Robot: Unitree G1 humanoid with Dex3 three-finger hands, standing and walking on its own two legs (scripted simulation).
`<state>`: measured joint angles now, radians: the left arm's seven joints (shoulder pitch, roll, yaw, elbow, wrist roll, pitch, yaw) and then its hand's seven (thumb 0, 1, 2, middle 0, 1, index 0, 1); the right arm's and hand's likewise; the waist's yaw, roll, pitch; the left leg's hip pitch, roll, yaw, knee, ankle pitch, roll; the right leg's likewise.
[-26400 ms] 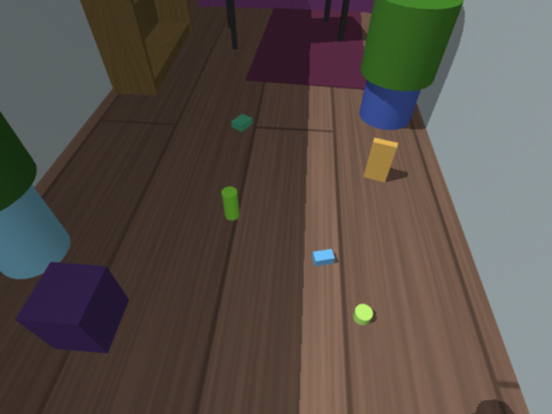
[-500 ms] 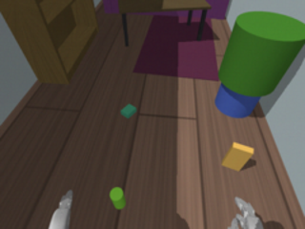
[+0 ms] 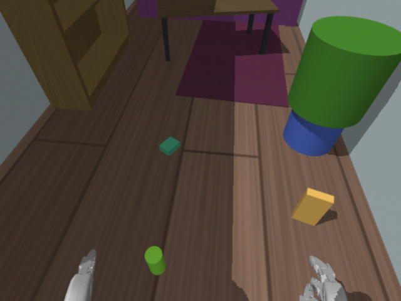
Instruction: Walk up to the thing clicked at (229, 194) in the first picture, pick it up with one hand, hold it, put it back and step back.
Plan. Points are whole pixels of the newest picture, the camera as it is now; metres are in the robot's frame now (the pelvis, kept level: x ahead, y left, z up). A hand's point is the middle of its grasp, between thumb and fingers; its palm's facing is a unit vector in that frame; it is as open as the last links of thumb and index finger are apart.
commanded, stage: home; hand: left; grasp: from the side
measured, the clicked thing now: (155, 261) +0.42 +0.20 -0.64
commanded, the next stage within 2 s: stand in 0.50 s
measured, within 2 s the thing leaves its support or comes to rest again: neither
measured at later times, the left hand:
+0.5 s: hand (112, 294) +0.17 +0.18 -0.06, palm faces +0.10 -0.96 -0.28, open 17.5 cm
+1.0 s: hand out of the picture +0.17 +0.20 -0.09, palm faces -0.01 -0.95 -0.32, open 10.5 cm
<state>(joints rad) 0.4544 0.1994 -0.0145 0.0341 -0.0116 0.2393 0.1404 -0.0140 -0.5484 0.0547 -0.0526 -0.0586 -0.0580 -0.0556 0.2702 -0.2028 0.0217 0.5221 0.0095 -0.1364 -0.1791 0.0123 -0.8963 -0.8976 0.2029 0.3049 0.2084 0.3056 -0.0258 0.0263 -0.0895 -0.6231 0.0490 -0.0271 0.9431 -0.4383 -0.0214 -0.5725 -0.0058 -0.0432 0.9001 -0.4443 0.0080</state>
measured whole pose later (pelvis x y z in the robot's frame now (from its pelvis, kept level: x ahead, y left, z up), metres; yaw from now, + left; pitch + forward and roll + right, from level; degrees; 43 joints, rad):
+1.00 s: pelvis +0.00 +0.00 +0.01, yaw +1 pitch +3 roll +0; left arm 0.29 0.26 -0.02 0.37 0.05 0.09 0.06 -0.01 0.37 0.77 -0.20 -0.29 -0.20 -0.29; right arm 0.19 -0.25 0.01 0.70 -0.07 -0.06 -0.08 0.01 -0.90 -0.90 0.20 0.30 0.21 0.31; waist 0.00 -0.01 -0.02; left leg -0.51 0.02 -0.02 0.88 -0.42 -0.01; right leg -0.48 -0.03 -0.03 0.87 -0.44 0.00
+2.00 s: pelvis -0.02 +0.01 +0.06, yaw +1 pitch -4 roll +0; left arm 0.19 0.33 0.00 1.16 0.02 -0.01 0.01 0.00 0.90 0.90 -0.20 -0.30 -0.21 -0.30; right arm 0.16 -0.33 -0.03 1.15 -0.02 0.01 0.01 0.00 -0.90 -0.90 0.20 0.30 0.21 0.30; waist 0.00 0.01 0.06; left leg -0.18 0.01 -0.01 0.38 -0.15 -0.01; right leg -0.15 -0.04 -0.04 0.39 -0.18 0.02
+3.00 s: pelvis +0.01 -0.01 +0.06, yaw +1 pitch -3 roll +0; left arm 0.11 0.33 0.00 1.15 0.01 -0.02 0.01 0.00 0.90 0.90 -0.20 -0.30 -0.21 -0.30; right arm 0.10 -0.33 -0.01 1.16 -0.01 0.00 0.00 0.00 -0.90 -0.90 0.20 0.30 0.21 0.30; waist -0.01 0.00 0.05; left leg -0.11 0.03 -0.01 0.31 -0.15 -0.03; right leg -0.08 -0.01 -0.04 0.31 -0.18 0.00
